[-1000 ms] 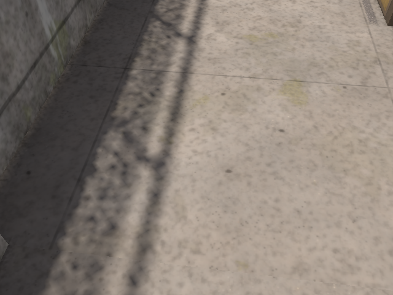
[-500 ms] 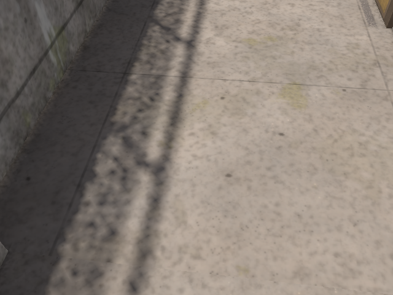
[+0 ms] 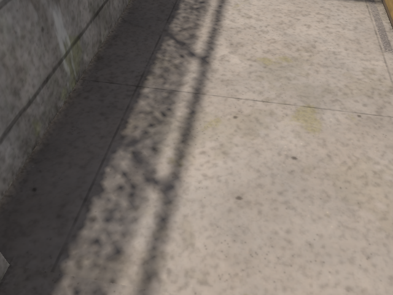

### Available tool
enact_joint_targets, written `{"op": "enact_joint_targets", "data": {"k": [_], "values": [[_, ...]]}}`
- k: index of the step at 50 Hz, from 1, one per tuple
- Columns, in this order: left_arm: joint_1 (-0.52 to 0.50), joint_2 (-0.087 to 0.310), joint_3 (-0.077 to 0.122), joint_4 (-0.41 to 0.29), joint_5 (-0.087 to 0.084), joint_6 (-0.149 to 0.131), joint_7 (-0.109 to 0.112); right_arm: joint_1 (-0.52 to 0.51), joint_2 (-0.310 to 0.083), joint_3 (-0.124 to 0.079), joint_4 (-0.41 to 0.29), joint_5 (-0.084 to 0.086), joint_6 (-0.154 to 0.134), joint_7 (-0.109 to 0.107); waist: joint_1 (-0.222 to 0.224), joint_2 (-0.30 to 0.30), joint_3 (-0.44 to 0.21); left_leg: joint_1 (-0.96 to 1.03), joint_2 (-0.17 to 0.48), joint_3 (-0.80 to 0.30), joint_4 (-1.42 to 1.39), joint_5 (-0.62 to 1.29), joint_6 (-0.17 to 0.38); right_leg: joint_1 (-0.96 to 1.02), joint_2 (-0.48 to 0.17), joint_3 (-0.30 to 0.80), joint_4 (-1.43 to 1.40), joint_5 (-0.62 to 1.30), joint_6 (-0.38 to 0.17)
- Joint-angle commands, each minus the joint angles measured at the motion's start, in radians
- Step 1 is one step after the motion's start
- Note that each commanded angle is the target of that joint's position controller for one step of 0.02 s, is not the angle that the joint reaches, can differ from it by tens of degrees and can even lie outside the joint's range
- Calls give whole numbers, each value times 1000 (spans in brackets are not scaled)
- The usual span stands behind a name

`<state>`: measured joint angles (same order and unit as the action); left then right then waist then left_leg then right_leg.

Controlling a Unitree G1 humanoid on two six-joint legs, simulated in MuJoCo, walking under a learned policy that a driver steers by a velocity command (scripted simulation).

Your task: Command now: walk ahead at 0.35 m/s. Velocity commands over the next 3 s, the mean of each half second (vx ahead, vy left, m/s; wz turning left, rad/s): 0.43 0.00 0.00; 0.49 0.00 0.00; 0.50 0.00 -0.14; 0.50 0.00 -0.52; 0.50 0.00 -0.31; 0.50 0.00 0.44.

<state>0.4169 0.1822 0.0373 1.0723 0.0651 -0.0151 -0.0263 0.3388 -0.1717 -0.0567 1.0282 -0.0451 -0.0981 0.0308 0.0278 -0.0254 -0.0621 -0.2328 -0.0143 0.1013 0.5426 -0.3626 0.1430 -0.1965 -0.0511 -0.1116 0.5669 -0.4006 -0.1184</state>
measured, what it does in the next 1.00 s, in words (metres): climbs: right foot 0.17 m higher, then left foot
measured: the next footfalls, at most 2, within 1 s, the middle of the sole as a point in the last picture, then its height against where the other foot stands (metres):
right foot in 0.34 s outside the picture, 0.17 m higher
left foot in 0.92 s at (170, 244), level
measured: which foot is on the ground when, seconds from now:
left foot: down 0.00-0.40, up 0.42-0.90, down 0.92-1.00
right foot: down 0.00-0.00, up 0.02-0.32, down 0.34-0.92, up 0.94-1.00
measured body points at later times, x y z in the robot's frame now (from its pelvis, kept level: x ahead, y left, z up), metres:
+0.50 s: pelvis +0.22 -0.03 +0.09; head +0.23 -0.03 +0.54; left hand +0.37 +0.19 -0.04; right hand +0.23 -0.27 -0.06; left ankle +0.07 +0.12 -0.46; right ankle +0.26 -0.11 -0.56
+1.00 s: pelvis +0.52 +0.03 +0.17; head +0.54 +0.04 +0.62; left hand +0.48 +0.25 +0.01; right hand +0.74 -0.19 +0.08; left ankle +0.60 +0.12 -0.56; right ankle +0.31 -0.11 -0.48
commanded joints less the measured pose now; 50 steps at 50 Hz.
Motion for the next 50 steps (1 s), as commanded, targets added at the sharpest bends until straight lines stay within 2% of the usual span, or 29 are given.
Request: {"op": "enact_joint_targets", "data": {"k": [1, 3, 4, 6, 8, 10, 11, 13, 15, 18, 19, 20, 21, 22, 23, 24, 26, 28, 30, 31, 32, 36, 40, 43, 46, 47, 48, 49, 50], "values": [[-119, 5, -18, -73, 23, -10, -48, 566, -137, -28, 142, -15, -10, -7, -232, 333, 40, 626, 355, -652, -303, 277, 327, -746, 87, 17, 554, 39, -23], [-163, 28, -5, -55, -40, -69, -50, 549, -137, -4, 196, -84, 26, 13, -208, 168, 154, 552, 412, -647, -273, 247, 275, -1182, 143, 270, 1575, -22, -104], [-202, 18, -12, -85, -40, -87, -59, 474, -71, 27, 197, -99, 48, 16, -176, 109, 164, 525, 415, -568, -249, 227, 243, -1331, 139, 288, 1777, -4, -161], [-310, -50, -51, -206, -12, -57, -68, 323, 74, 103, 200, -95, 62, 25, -80, 28, 170, 353, 391, -428, -276, 30, 180, -1450, 63, 293, 1876, 9, -262], [-360, -116, -94, -293, -18, -23, -71, 209, 86, 128, 172, -112, 50, 6, 11, 75, 143, 68, 296, -247, -358, -37, 121, -1374, 4, 181, 1896, 4, -278], [-435, -68, -101, -345, -61, -10, -47, 78, 50, 133, 113, -139, 3, 8, 49, -12, 159, -260, 183, -87, -494, -79, 76, -1086, -65, 86, 1429, 182, -235], [-504, -26, -94, -367, -76, -3, -49, 121, 32, 134, 95, -125, -19, 6, 13, 27, 148, -399, 132, -50, -547, -50, 77, -916, -85, 32, 1267, 274, -203], [-621, -18, -104, -390, -47, 9, -63, 197, -36, 138, 64, -44, -24, 32, -4, 140, 120, -633, 189, -89, -685, 314, 152, -423, -1, -95, 1099, 165, -59], [-564, -1, -92, -354, -15, 32, -74, 315, -178, 105, 88, 3, -33, 51, 5, 194, 83, -60, 261, -82, -451, 1179, 156, -668, 78, -159, 840, -57, -10], [-417, 16, -81, -330, -8, 11, -74, 319, -237, 56, 102, -17, -28, 74, 41, 285, -100, 273, 299, -43, -169, 1798, 103, -482, 114, -76, 625, 44, -83], [-292, 78, -74, -284, -46, 1, -54, 401, -174, 58, 83, -51, -38, 86, 30, 125, -268, -55, 234, -100, 20, 1736, 51, -65, 52, 187, 616, 185, -180], [-102, 155, -49, -225, -20, 6, -34, 317, -138, 62, 35, -60, -33, 91, 122, 0, -310, -277, 134, -151, 225, 1340, 45, 142, 11, 431, 366, -13, -213], [145, 224, -27, -114, 21, -1, -19, 154, -32, 68, 9, -54, -20, 101, 203, -228, -245, -563, -58, -202, 723, 331, -6, 187, -149, 805, 25, -116, -307], [217, 225, -15, -83, 26, -35, -4, 125, -54, 49, 8, -14, -6, 99, 201, -170, -198, -648, -61, -386, 1191, 350, 5, 58, -188, 968, -95, -341, -248], [105, 193, -17, -66, 5, -65, -4, 72, -58, 38, -19, -7, -12, 72, 135, -132, -37, -740, -47, -402, 1340, 367, 14, -91, -171, 875, -77, -361, -206], [-29, 123, -25, -44, -15, -77, -14, -7, -46, 43, -61, -9, -15, 52, 76, -4, -5, -784, -55, -390, 1410, 343, 39, -157, -173, 759, -67, -213, -208], [-179, -37, -69, -13, -4, -79, -19, -81, -11, 69, -136, -24, 13, 29, -43, 98, -35, -827, -20, -387, 1430, 353, 94, -216, -170, 613, -101, -44, -158], [-256, -83, -82, -7, -2, -106, -15, -77, -17, 71, -132, -34, 47, 19, -117, 103, -13, -823, 23, -330, 1290, 332, 96, -283, -122, 423, -157, 69, -126], [-295, -39, -66, -36, 19, -125, -14, -145, -40, 57, -165, 7, 38, 29, -130, 59, 0, -663, 65, -203, 1043, 318, 81, -378, -35, 170, -253, 148, -58], [-302, -23, -72, -62, 15, -139, -5, -163, -70, 51, -174, -26, 29, 35, -133, -35, 12, -617, 108, -178, 1022, 346, 41, -403, -49, 191, -302, 225, -76], [-259, -20, -74, -60, 16, -146, 6, -210, -87, 46, -188, -34, 20, 36, -104, 0, 3, -632, 131, -181, 933, 370, 5, -350, -66, 203, -321, 298, -85], [20, 45, -60, -18, -4, -147, 2, -376, -48, 55, -223, -18, 15, 36, 29, -13, 11, -600, 129, -82, 428, 431, -94, -53, -76, 120, -322, 557, -99], [100, 88, -36, 10, -32, -137, -40, -479, -51, 36, -273, -9, 41, 29, 39, -64, 99, -521, 86, -63, 152, 393, -107, 118, -176, 181, -358, 575, -133], [75, 114, -12, 3, -34, -124, -31, -530, -80, 13, -299, -1, 36, 12, 25, -57, 91, -480, 57, -54, -9, 293, -72, 314, -228, 191, -306, 736, -108], [76, 99, -2, -9, -5, -113, -9, -329, -163, -35, -254, 31, 2, -11, -52, -31, -99, 58, 13, -32, 2, 445, 34, 208, -122, 97, -47, 994, -1], [243, -13, -35, -22, 6, -126, 6, -156, -179, -29, -217, 24, -4, -12, -42, 144, -385, 622, 201, -253, 86, 585, 223, -146, -26, 85, 222, 694, 77], [159, -6, -45, -56, 3, -134, -14, 134, -186, -34, -130, 5, -1, -27, -170, 271, -429, 849, 380, -661, -146, 430, 327, -435, 140, 107, 483, -56, 128], [-38, 76, -5, -95, -27, -115, -31, 235, -191, -52, -52, -15, -7, -39, -228, 179, -231, 728, 331, -672, -250, 217, 197, -601, 98, 215, 685, -71, 75], [-97, 94, 10, -103, -34, -115, -25, 114, -218, -64, -59, -4, -16, -47, -173, 135, -40, 491, 310, -566, -275, 147, 132, -649, 33, 231, 766, 31, 39]]}}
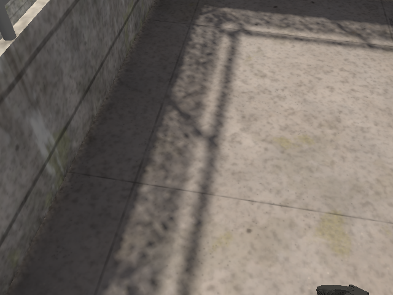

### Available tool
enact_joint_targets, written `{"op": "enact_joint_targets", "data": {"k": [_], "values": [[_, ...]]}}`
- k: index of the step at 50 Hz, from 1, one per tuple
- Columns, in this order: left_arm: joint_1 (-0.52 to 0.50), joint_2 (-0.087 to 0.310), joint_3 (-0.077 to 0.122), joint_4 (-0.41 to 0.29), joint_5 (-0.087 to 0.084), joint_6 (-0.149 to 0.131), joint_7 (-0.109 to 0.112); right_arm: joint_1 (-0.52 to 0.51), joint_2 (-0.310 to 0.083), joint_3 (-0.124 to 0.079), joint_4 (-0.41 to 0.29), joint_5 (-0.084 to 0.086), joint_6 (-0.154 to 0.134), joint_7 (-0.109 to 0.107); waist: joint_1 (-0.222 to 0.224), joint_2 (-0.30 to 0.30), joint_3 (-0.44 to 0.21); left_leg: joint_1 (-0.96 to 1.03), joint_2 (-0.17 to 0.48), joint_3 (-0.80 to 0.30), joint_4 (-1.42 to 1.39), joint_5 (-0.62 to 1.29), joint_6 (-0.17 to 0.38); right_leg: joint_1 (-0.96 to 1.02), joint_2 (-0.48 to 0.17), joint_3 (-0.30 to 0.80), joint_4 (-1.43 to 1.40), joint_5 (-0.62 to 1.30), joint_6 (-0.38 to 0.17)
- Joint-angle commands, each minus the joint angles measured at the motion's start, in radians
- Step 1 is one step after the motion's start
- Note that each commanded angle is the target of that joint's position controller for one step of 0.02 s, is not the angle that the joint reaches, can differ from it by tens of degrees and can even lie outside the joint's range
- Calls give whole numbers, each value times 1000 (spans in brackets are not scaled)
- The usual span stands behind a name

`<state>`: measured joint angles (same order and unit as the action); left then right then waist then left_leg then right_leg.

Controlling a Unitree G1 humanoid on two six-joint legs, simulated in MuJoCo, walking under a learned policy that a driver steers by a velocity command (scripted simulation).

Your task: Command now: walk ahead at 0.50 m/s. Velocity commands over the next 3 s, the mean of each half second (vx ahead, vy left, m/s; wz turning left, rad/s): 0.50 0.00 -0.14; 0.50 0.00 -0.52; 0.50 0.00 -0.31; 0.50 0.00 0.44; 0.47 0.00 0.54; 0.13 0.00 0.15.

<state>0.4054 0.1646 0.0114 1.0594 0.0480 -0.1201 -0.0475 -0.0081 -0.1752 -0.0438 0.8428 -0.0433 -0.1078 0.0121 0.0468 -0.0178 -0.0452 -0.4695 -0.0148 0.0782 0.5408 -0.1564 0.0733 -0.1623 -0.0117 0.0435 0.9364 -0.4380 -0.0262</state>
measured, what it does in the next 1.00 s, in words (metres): walks ahead, turning right: right foot, then left foot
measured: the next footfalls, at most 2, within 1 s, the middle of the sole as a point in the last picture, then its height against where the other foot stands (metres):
right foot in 0.48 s outside the picture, level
left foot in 0.98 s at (213, 225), level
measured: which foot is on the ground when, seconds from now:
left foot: down 0.00-0.50, up 0.52-0.96, down 0.98-1.00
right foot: up 0.00-0.46, down 0.48-0.98, up 1.00-1.00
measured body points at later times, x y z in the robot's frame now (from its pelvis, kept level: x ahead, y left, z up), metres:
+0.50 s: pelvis +0.29 -0.03 -0.01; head +0.32 -0.04 +0.44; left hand +0.53 +0.17 -0.10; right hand +0.23 -0.29 -0.16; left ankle +0.09 +0.09 -0.71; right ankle +0.41 -0.12 -0.73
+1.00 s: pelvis +0.57 -0.06 +0.00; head +0.60 -0.07 +0.45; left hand +0.69 +0.20 -0.13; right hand +0.72 -0.36 -0.07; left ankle +0.72 +0.01 -0.73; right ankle +0.41 -0.12 -0.71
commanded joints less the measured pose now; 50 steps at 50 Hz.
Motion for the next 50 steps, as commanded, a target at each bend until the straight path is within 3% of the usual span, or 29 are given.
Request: {"op": "enact_joint_targets", "data": {"k": [1, 3, 5, 6, 7, 8, 9, 11, 14, 18, 21, 23, 24, 25, 26, 27, 28, 29, 30, 31, 33, 35, 37, 41, 45, 47, 48, 49, 50], "values": [[-74, 95, 36, -80, 2, -12, 5, 375, -157, -65, 115, -2, 0, -33, -138, 92, -35, 563, 299, -456, -300, 3, 196, -606, -56, 86, 388, 136, -86], [-101, 20, 25, -97, 31, -1, 5, 283, -2, -17, 97, 6, 6, -25, -51, 46, -30, 399, 284, -362, -352, 111, 192, -531, -102, 70, 377, 223, -102], [-118, -9, 25, -100, 18, 11, -3, 270, 20, -10, 93, -2, 0, -24, -30, 44, -31, 367, 251, -294, -380, 169, 201, -577, -98, 58, 374, 203, -93], [-161, 121, 66, -151, -122, 3, 44, 224, -75, -20, 82, 55, -8, -10, 8, 14, -16, 359, 247, -260, -378, 189, 160, -592, -122, 47, 329, 233, -58], [-193, 110, 60, -162, -124, 6, 62, 216, -102, -24, 82, 64, -12, -6, 12, 29, 2, 315, 250, -246, -390, 179, 151, -618, -141, 40, 259, 249, -32], [-230, 99, 57, -172, -97, 7, 71, 245, -113, -23, 93, 56, -13, -8, 1, 26, 30, 275, 250, -232, -400, 185, 151, -630, -152, 29, 197, 293, -10], [-265, 82, 52, -187, -76, 7, 72, 276, -119, -23, 105, 49, -8, -14, -10, 41, 46, 252, 237, -212, -402, 200, 149, -637, -151, 12, 139, 346, 6], [-346, 63, 45, -211, -63, 12, 61, 323, -134, -24, 116, 40, -4, -23, -37, 70, 65, 212, 194, -157, -411, 222, 136, -583, -133, -19, -43, 473, 3], [-448, 76, 43, -227, -79, 21, 48, 386, -166, -32, 132, 50, -9, -31, -76, 65, 70, 286, 188, -98, -425, 227, 100, -514, -92, -52, -245, 588, -16], [-567, 85, 36, -278, -90, 30, 23, 468, -141, -32, 170, 53, 6, -39, -113, 65, 125, 524, 249, -67, -386, 261, 82, -607, -79, -40, -346, 535, -49], [-541, 112, 47, -285, -77, 28, 3, 419, -189, -48, 158, 43, 24, -46, -78, 82, 91, 612, 273, -7, -269, 586, 59, -522, -25, -93, -364, 391, -92], [-396, 164, 76, -258, -69, 31, 2, 382, -213, -55, 141, 45, 38, -49, 8, 113, -4, 607, 250, 35, -48, 883, 28, -292, 50, -149, -381, 332, -129], [-219, 221, 106, -208, -65, 35, 6, 356, -209, -53, 120, 42, 42, -51, 83, 98, -90, 483, 211, 61, 175, 857, -3, -35, 57, -116, -391, 385, -162], [-40, 313, 133, -178, -60, 45, 20, 353, -185, -41, 83, 20, 30, -52, 118, -54, -214, 199, 134, 79, 522, 444, -41, 289, -136, 185, -375, 474, -227], [-32, 332, 128, -187, -68, 46, 18, 444, -63, -1, 67, 29, -9, -22, 34, -292, -330, -205, -74, -49, 875, -349, -104, 597, -343, 727, -563, 318, -432], [-39, 275, 114, -189, -63, 52, 23, 368, -138, -18, 57, 61, -50, -5, 67, -180, -318, -324, -14, -198, 947, -331, -73, 594, -300, 718, -623, 226, -380], [-107, 226, 106, -211, -59, 49, 31, 264, -178, -26, 20, 85, -66, -6, 63, -123, -190, -377, 31, -179, 932, -257, -59, 476, -263, 557, -623, 276, -332], [-192, 194, 94, -226, -59, 44, 29, 207, -162, -19, 0, 68, -71, -17, 12, 36, -113, -337, 77, -174, 853, -174, -55, 297, -230, 464, -665, 351, -298], [-238, 174, 87, -237, -61, 37, 30, 186, -175, -30, -6, 46, -61, -29, -29, 79, -64, -270, 110, -162, 760, -148, -63, 153, -199, 391, -683, 418, -279], [-256, 155, 82, -240, -56, 35, 31, 198, -166, -33, -19, 38, -47, -32, -63, 54, -39, -210, 129, -171, 707, -146, -69, 57, -172, 356, -699, 439, -278], [-241, 167, 83, -243, -60, 40, 37, 194, -150, -36, -48, 32, -26, -38, -81, 14, -14, -185, 137, -163, 605, -140, -85, -28, -150, 318, -727, 447, -280], [-208, 217, 95, -249, -58, 37, 49, 131, -148, -38, -81, 23, -17, -52, -69, -6, 17, -191, 128, -138, 455, -55, -107, -93, -121, 266, -737, 487, -271], [-166, 231, 103, -248, -66, 41, 59, 38, -126, -29, -107, 18, -14, -53, -34, -14, 31, -146, 95, -127, 276, 94, -115, -137, -82, 223, -737, 474, -244], [-83, 212, 103, -235, -78, 46, 64, -81, -110, -18, -136, 45, -16, -36, 28, -63, 32, -25, 30, -123, 36, 280, -109, -142, -58, 228, -704, 374, -195], [-57, 219, 107, -244, -75, 51, 72, -117, -173, -33, -160, 53, -34, -10, 23, -71, 36, -24, 19, -168, -78, 167, -87, 11, -112, 365, -583, 311, -191], [-59, 213, 107, -252, -72, 62, 80, -41, -189, -41, -141, 56, -49, -4, -25, -93, 7, 96, 5, -156, -128, 103, -54, 34, -100, 394, -496, 386, -168], [-70, 188, 99, -267, -68, 59, 75, 67, -215, -53, -116, 43, -52, -9, -72, -90, -59, 260, 31, -157, -130, 104, -19, -3, -52, 361, -384, 467, -141], [-100, 144, 82, -294, -59, 53, 68, 239, -274, -71, -94, 29, -51, -16, -153, -6, -181, 525, 189, -292, -97, 94, 50, -145, 7, 274, -118, 383, -104], [30, 96, 64, -323, -87, 41, 61, 354, -355, -94, -54, 22, -32, -21, -112, 335, -310, 859, 422, -706, -158, -55, 227, -502, 131, 129, 187, -44, -30]]}}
